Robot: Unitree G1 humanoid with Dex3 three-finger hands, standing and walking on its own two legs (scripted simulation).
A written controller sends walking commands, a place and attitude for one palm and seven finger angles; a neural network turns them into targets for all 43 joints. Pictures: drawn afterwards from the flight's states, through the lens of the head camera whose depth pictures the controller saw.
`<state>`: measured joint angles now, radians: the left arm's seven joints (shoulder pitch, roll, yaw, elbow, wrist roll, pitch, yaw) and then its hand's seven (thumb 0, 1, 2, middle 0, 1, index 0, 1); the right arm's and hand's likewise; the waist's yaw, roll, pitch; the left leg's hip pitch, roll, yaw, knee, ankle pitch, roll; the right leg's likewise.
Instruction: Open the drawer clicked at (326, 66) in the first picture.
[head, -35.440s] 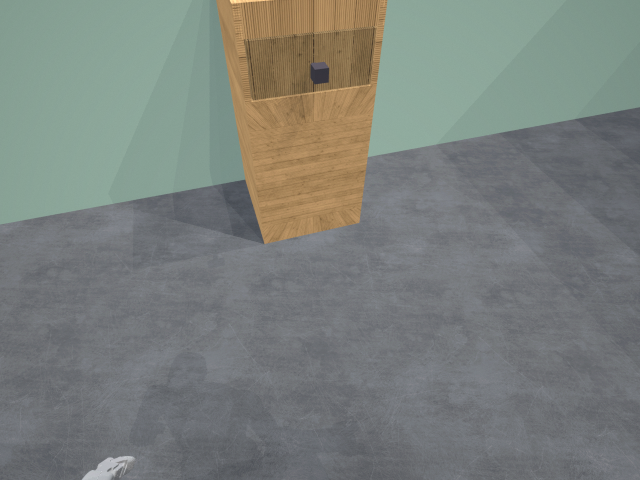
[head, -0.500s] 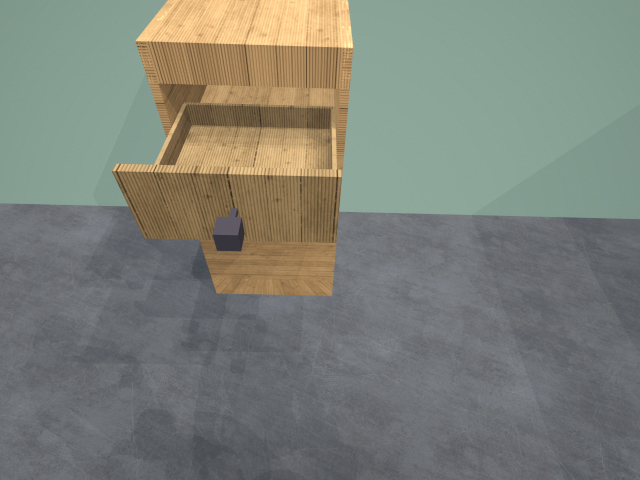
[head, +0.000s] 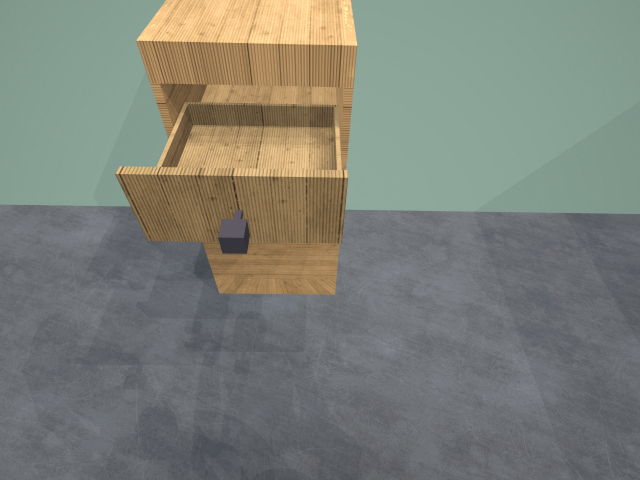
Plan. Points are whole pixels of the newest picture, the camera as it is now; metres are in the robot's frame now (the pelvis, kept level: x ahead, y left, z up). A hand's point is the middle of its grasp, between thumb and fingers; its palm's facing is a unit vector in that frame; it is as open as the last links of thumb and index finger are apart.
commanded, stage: look to check the result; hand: left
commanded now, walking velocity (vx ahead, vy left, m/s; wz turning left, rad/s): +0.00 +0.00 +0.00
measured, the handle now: (236, 227) +0.52 +0.18 -0.04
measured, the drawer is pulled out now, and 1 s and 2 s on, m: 0.30 0.30 0.30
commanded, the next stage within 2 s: stand and wait in 0.08 s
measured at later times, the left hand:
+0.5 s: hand out of the picture +0.03 +0.19 -0.17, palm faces +0.01 -0.98 -0.22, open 7.4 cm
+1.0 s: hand out of the picture +0.07 +0.21 -0.16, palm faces +0.00 -0.96 -0.28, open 7.4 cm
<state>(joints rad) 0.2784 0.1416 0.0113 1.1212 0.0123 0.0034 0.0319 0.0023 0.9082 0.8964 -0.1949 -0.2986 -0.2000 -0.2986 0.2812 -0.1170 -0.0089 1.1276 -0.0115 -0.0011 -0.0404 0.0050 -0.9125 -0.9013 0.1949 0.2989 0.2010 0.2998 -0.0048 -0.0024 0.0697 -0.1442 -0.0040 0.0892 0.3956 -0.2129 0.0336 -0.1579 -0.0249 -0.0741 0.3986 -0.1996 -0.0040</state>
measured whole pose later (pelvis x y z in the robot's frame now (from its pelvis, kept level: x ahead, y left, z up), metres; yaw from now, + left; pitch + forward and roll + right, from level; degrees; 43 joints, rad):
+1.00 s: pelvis +0.01 -0.01 +0.00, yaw +0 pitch -2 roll +0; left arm 0.15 0.26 0.02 1.12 0.01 -0.01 0.01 0.00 0.91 0.90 -0.20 -0.30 -0.20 -0.30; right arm 0.15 -0.26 -0.01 1.13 -0.01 -0.01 -0.02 0.00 -0.91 -0.90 0.20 0.30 0.20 0.30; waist -0.01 0.00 0.07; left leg -0.09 0.00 0.08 0.31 -0.19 0.02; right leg -0.10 -0.01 -0.09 0.33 -0.19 -0.01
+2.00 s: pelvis +0.03 -0.02 +0.01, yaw +1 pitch -2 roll +0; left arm 0.10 0.31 0.01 1.12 0.01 -0.02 0.00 0.00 0.90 0.90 -0.20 -0.30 -0.20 -0.30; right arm 0.11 -0.32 -0.01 1.12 -0.01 -0.01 -0.01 0.00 -0.91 -0.90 0.20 0.30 0.20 0.30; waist -0.01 0.00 0.07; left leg -0.05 0.01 0.07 0.27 -0.19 0.00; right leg -0.06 0.00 -0.09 0.28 -0.19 -0.02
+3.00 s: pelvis +0.03 -0.02 +0.01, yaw +1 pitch -2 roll +0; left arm 0.10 0.32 0.01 1.12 0.01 -0.02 0.00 0.00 0.90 0.90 -0.20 -0.30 -0.20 -0.30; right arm 0.10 -0.32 0.00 1.12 -0.01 -0.01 -0.01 0.00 -0.91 -0.90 0.20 0.30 0.20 0.30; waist -0.01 -0.01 0.07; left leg -0.05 0.01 0.07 0.26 -0.19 0.00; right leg -0.06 0.00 -0.09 0.27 -0.18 -0.02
